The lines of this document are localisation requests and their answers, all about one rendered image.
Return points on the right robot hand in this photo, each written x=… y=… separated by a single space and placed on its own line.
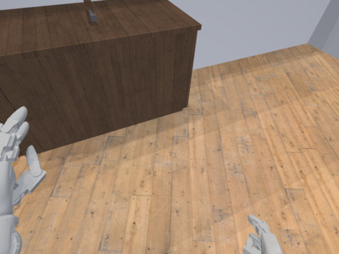
x=267 y=244

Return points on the robot left forearm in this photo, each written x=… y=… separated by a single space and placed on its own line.
x=10 y=239

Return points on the left robot hand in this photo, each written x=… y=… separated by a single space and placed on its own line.
x=11 y=135

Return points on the counter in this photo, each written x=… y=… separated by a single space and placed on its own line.
x=79 y=79

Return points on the tap lever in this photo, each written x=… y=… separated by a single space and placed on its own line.
x=93 y=16

